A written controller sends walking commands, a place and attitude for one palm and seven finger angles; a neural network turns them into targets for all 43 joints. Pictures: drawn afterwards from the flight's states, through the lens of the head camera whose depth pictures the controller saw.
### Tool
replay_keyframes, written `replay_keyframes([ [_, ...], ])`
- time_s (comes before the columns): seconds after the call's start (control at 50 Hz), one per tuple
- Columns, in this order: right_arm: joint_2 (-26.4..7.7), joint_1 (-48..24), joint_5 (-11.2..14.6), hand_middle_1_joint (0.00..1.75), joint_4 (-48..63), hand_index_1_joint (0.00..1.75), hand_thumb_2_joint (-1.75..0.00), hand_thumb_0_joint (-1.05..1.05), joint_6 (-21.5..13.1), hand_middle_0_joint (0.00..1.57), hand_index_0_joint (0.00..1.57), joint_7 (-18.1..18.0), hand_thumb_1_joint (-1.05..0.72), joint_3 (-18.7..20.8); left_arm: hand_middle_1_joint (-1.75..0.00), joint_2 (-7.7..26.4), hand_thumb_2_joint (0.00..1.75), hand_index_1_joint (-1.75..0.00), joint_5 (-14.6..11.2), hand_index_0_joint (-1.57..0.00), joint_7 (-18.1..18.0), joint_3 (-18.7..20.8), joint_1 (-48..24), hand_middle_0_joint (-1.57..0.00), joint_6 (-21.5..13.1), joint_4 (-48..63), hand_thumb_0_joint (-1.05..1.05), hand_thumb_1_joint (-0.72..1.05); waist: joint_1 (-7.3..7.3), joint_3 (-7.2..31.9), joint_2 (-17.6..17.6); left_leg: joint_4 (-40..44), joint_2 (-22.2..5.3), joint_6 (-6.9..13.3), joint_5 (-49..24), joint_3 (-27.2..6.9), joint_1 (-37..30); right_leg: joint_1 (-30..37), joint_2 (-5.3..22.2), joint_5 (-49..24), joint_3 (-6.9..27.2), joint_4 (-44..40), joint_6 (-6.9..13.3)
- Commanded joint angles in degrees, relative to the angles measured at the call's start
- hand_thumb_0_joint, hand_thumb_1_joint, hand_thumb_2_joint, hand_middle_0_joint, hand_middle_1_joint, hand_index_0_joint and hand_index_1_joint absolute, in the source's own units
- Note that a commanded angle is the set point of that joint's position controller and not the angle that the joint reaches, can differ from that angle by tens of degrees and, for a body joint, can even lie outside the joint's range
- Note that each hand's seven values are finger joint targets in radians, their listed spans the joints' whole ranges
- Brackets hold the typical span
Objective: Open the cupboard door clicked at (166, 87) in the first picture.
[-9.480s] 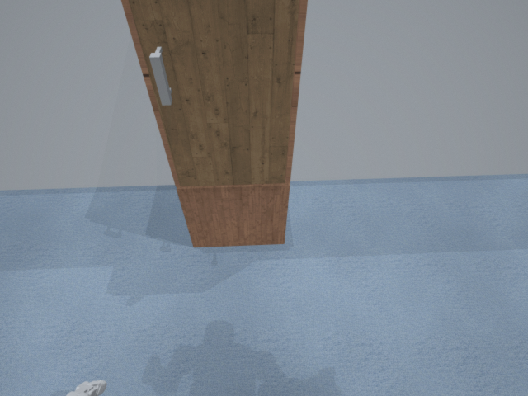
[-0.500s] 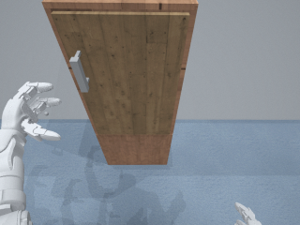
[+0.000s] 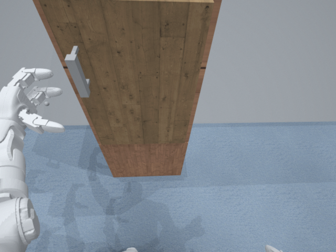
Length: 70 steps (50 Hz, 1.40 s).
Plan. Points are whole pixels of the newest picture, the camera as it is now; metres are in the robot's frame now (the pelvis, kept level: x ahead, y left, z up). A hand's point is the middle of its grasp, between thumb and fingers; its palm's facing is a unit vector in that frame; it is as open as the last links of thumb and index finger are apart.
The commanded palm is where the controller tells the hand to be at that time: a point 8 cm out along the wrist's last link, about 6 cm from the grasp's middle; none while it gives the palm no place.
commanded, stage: move the hooked fingers beside the handle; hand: left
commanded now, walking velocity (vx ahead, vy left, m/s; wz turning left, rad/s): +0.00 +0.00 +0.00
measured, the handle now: (80, 72) +0.54 +0.24 +0.10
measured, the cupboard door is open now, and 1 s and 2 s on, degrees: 0 0 0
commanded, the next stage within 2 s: slide the fingers in behind the handle in 1.56 s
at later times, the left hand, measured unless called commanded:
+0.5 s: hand (46, 89) +0.46 +0.29 +0.12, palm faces +0.06 -1.00 +0.00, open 14.0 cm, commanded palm +0.45 +0.34 +0.11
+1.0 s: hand (50, 82) +0.49 +0.30 +0.11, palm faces +0.07 -1.00 +0.00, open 14.0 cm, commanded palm +0.46 +0.35 +0.10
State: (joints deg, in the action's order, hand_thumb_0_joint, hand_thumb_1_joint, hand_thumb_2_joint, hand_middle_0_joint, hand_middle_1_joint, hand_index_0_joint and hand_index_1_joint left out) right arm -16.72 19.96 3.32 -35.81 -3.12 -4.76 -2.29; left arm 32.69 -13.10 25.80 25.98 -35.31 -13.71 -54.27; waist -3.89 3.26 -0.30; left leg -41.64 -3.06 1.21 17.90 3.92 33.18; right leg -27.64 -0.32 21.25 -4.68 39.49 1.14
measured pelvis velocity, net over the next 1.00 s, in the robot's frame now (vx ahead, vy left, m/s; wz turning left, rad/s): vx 0.01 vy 0.01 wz -0.04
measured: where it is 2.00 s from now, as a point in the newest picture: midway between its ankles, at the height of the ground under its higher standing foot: outside the picture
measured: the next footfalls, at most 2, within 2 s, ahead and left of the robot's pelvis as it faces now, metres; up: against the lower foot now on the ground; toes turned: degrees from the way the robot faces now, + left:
none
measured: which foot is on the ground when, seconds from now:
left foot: down 0.00-1.00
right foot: down 0.00-1.00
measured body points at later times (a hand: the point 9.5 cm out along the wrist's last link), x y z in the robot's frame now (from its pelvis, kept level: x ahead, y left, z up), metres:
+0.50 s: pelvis +0.00 +0.01 -0.01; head +0.08 +0.03 +0.43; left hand +0.45 +0.35 +0.12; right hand +0.03 -0.28 -0.11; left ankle +0.03 +0.11 -0.72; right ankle -0.02 -0.11 -0.72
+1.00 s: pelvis +0.01 +0.01 -0.01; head +0.11 +0.04 +0.42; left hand +0.48 +0.35 +0.11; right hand -0.02 -0.26 -0.11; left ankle +0.03 +0.11 -0.72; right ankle -0.02 -0.11 -0.72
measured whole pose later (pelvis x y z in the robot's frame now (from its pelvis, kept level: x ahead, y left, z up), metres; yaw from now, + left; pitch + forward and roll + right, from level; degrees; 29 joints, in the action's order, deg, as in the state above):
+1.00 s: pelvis +0.01 +0.01 -0.01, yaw -2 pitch +17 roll -3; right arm -16.9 26.0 1.8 -35.2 5.0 -3.6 -2.6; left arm 44.6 -7.5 26.7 31.4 -49.4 -15.8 -69.1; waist -9.5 4.6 0.0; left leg -47.3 -4.6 2.0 20.5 4.3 44.0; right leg -37.7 -1.6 21.9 -3.9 42.6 0.4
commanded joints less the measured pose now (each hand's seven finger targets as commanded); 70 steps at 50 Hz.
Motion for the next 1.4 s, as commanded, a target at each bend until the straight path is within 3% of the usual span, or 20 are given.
replay_keyframes([
  [0.0,-10.01,3.64,-0.32,0.30,5.57,0.30,-0.90,0.00,-0.91,0.20,0.20,-0.43,-0.90,3.96,-1.20,18.78,0.30,-1.20,-0.91,-0.30,0.10,3.48,-23.31,-0.30,-4.17,8.72,0.00,-0.50,0.22,18.43,-3.90,3.25,1.98,1.30,-15.89,-4.57,-15.97,0.54,-1.96,-18.40,2.84,-4.05,-0.01],
  [0.12,-10.23,4.98,-0.68,0.30,5.14,0.30,-0.90,0.00,0.40,0.20,0.20,-0.22,-0.90,4.27,-1.20,21.08,0.30,-1.20,0.00,-0.30,0.01,4.76,-26.33,-0.30,-5.67,7.69,0.00,-0.50,-0.21,21.70,-5.74,2.25,1.72,1.17,-18.15,-4.80,-17.56,-0.44,-2.19,-19.44,2.93,-3.28,-0.14],
  [0.24,-10.49,6.01,-0.78,0.30,4.36,0.30,-0.90,0.00,1.74,0.20,0.20,-0.22,-0.90,4.26,-1.20,22.70,0.30,-1.20,0.94,-0.30,0.86,4.56,-29.09,-0.30,-6.17,4.64,0.00,-0.50,-1.23,21.19,-8.06,1.43,1.50,1.11,-18.57,-4.96,-17.52,-3.16,-2.33,-18.83,2.90,-3.02,-0.20],
  [0.34,-11.13,7.17,-0.72,0.30,3.77,0.30,-0.90,0.00,2.65,0.20,0.20,-0.46,-0.90,4.07,-1.20,24.12,0.30,-1.20,1.04,-0.30,1.40,4.27,-32.63,-0.30,-5.33,-0.51,0.00,-0.50,-2.88,18.78,-4.91,1.10,1.58,1.55,-14.65,-4.71,-13.55,-4.21,-2.30,-16.74,3.25,-3.55,-0.61],
  [0.42,-11.34,8.33,-1.09,0.30,3.47,0.30,-0.90,0.00,3.17,0.20,0.20,-0.54,-0.90,4.16,-1.20,26.76,0.30,-1.20,2.39,-0.30,1.27,4.97,-36.33,-0.30,-6.51,0.58,0.00,-0.50,-2.87,23.05,-8.84,0.19,1.35,1.22,-17.16,-5.52,-16.39,-5.50,-2.40,-16.94,3.26,-2.53,-0.39],
  [0.48,-11.27,8.65,-1.16,0.30,3.10,0.30,-0.90,0.00,3.53,0.20,0.20,-0.44,-0.90,3.88,-1.20,24.77,0.30,-1.20,2.94,-0.30,1.13,2.55,-38.52,-0.30,-6.61,-2.32,0.00,-0.50,-4.37,20.77,-9.09,0.16,1.08,1.08,-14.54,-6.01,-15.57,-8.68,-2.51,-13.55,2.96,-2.79,-0.48],
  [0.52,-11.92,9.60,-1.24,0.30,2.71,0.30,-0.90,0.00,3.86,0.20,0.20,-0.68,-0.90,3.92,-1.20,28.26,0.30,-1.20,2.97,-0.30,1.08,5.11,-38.98,-0.30,-6.31,-4.66,0.00,-0.50,-4.12,21.54,-7.25,-0.24,1.03,1.29,-14.54,-6.04,-14.26,-7.76,-2.54,-14.14,3.17,-2.60,-0.53],
  [0.56,-11.90,10.00,-1.24,0.30,2.74,0.30,-0.90,0.00,4.12,0.20,0.20,-0.68,-0.90,3.70,-1.20,28.21,0.30,-1.20,3.79,-0.30,1.33,3.66,-41.34,-0.30,-5.73,-5.32,0.00,-0.50,-4.92,21.51,-8.20,-0.60,1.15,1.39,-13.87,-5.96,-13.13,-8.38,-2.36,-13.87,3.40,-2.52,-0.70],
  [0.64,-12.18,11.29,-1.58,0.30,2.78,0.30,-0.90,0.00,4.78,0.20,0.20,-0.64,-0.90,3.56,-1.20,31.35,0.30,-1.20,4.83,-0.30,0.76,5.23,-42.75,-0.30,-5.84,-6.50,0.00,-0.50,-5.08,23.09,-8.74,-1.45,0.81,1.24,-15.52,-6.34,-13.46,-9.43,-2.58,-14.18,3.21,-1.86,-0.75],
  [0.7,-12.06,12.21,-1.82,0.30,3.05,0.30,-0.90,0.00,5.22,0.20,0.20,-0.46,-0.90,3.60,-1.20,29.33,0.30,-1.20,4.80,-0.30,0.94,4.10,-41.30,-0.30,-5.75,-7.35,0.00,-0.50,-4.95,23.37,-8.62,-1.63,0.66,1.13,-16.33,-6.74,-14.09,-10.23,-2.90,-13.86,2.77,-1.47,-0.44],
  [0.76,-12.13,12.65,-1.96,0.30,3.44,0.30,-0.90,0.00,5.68,0.20,0.20,-0.06,-0.90,3.85,-1.20,30.47,0.30,-1.20,4.60,-0.30,1.23,5.38,-40.18,-0.30,-5.75,-5.28,0.00,-0.50,-4.17,26.68,-10.71,-2.14,0.56,0.93,-18.47,-6.29,-15.73,-9.74,-2.95,-15.57,2.78,-1.05,-0.61],
  [0.84,-12.16,12.88,-1.92,0.30,4.17,0.30,-0.90,0.00,6.47,0.20,0.20,0.19,-0.90,4.11,-1.20,33.75,0.30,-1.20,4.59,-0.30,1.21,8.67,-36.93,-0.30,-5.54,-4.76,0.00,-0.50,-2.99,26.50,-8.97,-2.59,0.80,1.28,-20.79,-5.68,-13.50,-7.00,-3.20,-18.89,2.93,-0.64,-0.73],
  [0.9,-12.04,12.83,-1.96,0.30,4.60,0.30,-0.90,0.00,6.84,0.20,0.20,0.36,-0.90,4.29,-1.20,33.93,0.30,-1.20,4.38,-0.30,0.87,9.33,-36.75,-0.30,-6.26,-1.91,0.00,-0.50,-2.65,26.83,-10.82,-2.61,0.78,1.16,-22.11,-5.66,-15.00,-6.99,-3.49,-19.30,2.69,-0.43,-0.36],
  [0.98,-11.69,12.44,-1.81,0.30,4.09,0.30,-0.90,0.00,7.20,0.20,0.20,0.66,-0.90,4.52,-1.20,29.82,0.30,-1.20,3.60,-0.30,1.13,6.76,-37.31,-0.30,-6.88,0.18,0.00,-0.50,-3.66,26.15,-11.49,-2.46,0.31,0.81,-22.45,-6.35,-18.08,-9.69,-3.70,-17.68,2.20,-0.91,-0.44],
  [1.06,-11.61,12.00,-1.62,0.30,3.89,0.30,-0.90,0.00,7.30,0.20,0.20,0.57,-0.90,4.39,-1.20,28.26,0.30,-1.20,3.22,-0.30,1.45,5.75,-35.84,-0.30,-5.57,-2.33,0.00,-0.50,-3.75,23.73,-10.20,-2.10,0.42,0.92,-21.09,-6.36,-16.63,-10.00,-3.57,-17.23,2.01,-1.15,-0.41],
  [1.1,-11.26,11.62,-1.74,0.30,4.31,0.30,-0.90,0.00,7.13,0.20,0.20,0.64,-0.90,4.25,-1.20,25.93,0.30,-1.20,2.65,-0.30,1.44,4.41,-36.26,-0.30,-5.69,-0.08,0.00,-0.50,-3.39,24.59,-12.10,-2.16,0.48,0.79,-23.18,-6.24,-18.37,-9.76,-3.57,-18.31,1.94,-0.94,-0.11],
  [1.14,-11.55,11.57,-1.76,0.30,4.31,0.30,-0.90,0.00,7.18,0.20,0.20,0.62,-0.90,4.39,-1.20,28.49,0.30,-1.20,2.64,-0.30,1.15,6.60,-35.35,-0.30,-5.74,-0.14,0.00,-0.50,-3.14,26.39,-9.53,-2.48,0.45,0.89,-24.33,-6.24,-17.99,-8.02,-3.51,-20.05,2.17,-0.74,-0.38],
  [1.24,-11.41,10.16,-1.28,0.30,4.77,0.30,-0.90,0.00,7.09,0.20,0.20,0.38,-0.90,3.76,-1.20,28.40,0.30,-1.20,3.23,-0.30,1.09,5.38,-36.21,-0.30,-5.44,-3.92,0.00,-0.50,-4.07,20.98,-7.76,-2.18,0.92,1.31,-18.74,-5.47,-12.86,-8.19,-3.26,-18.34,2.64,-1.09,-0.66],
  [1.34,-11.49,10.05,-1.47,0.30,4.11,0.30,-0.90,0.00,6.53,0.20,0.20,-0.08,-0.90,3.55,-1.20,27.81,0.30,-1.20,3.72,-0.30,1.46,3.39,-42.14,-0.30,-6.98,-2.58,0.00,-0.50,-5.29,23.08,-11.63,-2.74,0.70,0.88,-17.23,-6.50,-15.68,-11.25,-3.13,-15.31,2.69,-0.76,-0.41],
  [1.38,-11.70,10.12,-1.41,0.30,3.88,0.30,-0.90,0.00,6.37,0.20,0.20,-0.14,-0.90,3.50,-1.20,27.45,0.30,-1.20,3.24,-0.30,1.81,3.29,-41.06,-0.30,-6.82,-4.17,0.00,-0.50,-5.35,22.83,-9.69,-2.75,0.60,0.94,-15.88,-6.69,-15.01,-11.38,-3.19,-14.19,2.63,-0.96,-0.43],
])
